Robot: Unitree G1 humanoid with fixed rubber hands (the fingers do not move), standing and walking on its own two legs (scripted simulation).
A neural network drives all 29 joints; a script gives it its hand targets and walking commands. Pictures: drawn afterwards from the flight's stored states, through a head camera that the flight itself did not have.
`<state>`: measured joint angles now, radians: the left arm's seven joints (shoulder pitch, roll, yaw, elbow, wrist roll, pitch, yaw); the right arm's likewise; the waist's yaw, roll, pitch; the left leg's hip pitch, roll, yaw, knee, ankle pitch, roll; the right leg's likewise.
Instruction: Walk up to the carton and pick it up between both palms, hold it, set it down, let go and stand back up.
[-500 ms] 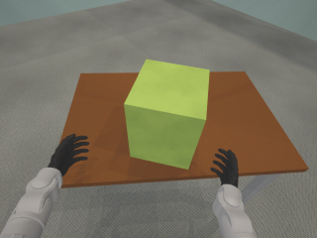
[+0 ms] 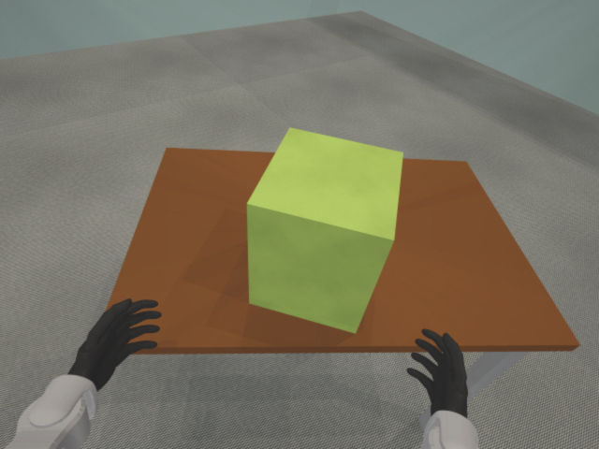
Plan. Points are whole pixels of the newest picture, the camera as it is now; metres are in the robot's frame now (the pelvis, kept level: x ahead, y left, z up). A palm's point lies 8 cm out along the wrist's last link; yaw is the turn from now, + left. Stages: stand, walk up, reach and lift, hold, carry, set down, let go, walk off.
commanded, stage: set down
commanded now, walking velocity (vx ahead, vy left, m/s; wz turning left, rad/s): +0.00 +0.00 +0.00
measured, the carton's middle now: (322, 231) +0.47 -0.03 +0.01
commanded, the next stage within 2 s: let go in 1.84 s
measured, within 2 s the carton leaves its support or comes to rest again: neither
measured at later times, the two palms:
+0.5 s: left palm (76, 396) +0.18 +0.26 +0.02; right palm (436, 418) +0.18 -0.16 +0.01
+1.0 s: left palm (87, 406) +0.18 +0.26 +0.00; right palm (444, 423) +0.18 -0.18 -0.02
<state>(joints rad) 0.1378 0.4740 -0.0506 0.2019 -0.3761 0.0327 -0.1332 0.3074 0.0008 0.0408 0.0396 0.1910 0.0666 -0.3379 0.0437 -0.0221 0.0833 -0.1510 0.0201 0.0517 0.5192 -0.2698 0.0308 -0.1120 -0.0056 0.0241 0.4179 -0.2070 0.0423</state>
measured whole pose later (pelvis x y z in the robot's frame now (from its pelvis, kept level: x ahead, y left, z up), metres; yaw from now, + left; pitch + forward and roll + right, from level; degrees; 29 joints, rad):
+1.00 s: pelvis +0.02 +0.00 +0.00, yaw +0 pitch -6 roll -2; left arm 0.36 0.43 -0.02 0.07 -0.29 0.05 -0.12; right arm 0.43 -0.01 0.01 0.07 0.12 0.00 -0.22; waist 0.05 0.03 0.12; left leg -0.12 0.02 0.04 0.51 -0.29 0.03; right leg -0.07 -0.01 0.02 0.40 -0.23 0.04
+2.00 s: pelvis +0.03 -0.03 +0.00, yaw +0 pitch -7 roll +0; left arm 0.25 0.25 -0.03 0.44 -0.10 0.09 -0.02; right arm 0.28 -0.12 -0.02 0.55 0.00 -0.16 -0.05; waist 0.03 0.01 0.10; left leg -0.03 0.02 0.04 0.41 -0.25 -0.01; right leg -0.04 0.00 0.02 0.41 -0.25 0.00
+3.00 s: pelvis +0.01 -0.03 +0.01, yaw +1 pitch -4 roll +0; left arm 0.21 0.30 -0.02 1.09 0.02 -0.02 -0.01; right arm 0.19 -0.34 0.00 1.15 -0.02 -0.02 0.02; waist 0.01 0.03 -0.01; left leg -0.10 0.02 0.03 0.38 -0.20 -0.01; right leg -0.11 0.00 0.01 0.38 -0.21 0.01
